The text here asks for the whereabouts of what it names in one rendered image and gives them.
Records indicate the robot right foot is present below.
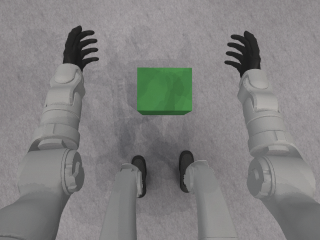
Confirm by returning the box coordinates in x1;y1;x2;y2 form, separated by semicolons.
179;150;194;193

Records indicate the left robot thigh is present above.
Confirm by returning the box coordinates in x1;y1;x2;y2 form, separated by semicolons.
99;168;143;240

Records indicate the robot left hand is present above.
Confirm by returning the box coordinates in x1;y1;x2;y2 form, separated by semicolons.
62;25;99;73

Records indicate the robot right forearm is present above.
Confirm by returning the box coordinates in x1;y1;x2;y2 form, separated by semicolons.
237;69;316;195

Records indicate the right robot upper arm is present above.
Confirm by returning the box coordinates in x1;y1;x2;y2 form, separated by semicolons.
246;155;320;240

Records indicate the robot right hand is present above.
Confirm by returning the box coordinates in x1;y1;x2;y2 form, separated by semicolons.
224;31;261;78

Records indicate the robot left forearm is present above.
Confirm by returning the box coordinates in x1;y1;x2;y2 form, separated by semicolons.
16;63;86;194

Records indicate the left robot upper arm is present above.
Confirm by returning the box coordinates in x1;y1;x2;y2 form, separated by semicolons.
0;148;85;240

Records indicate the carton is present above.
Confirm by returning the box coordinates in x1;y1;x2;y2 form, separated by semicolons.
137;67;192;115

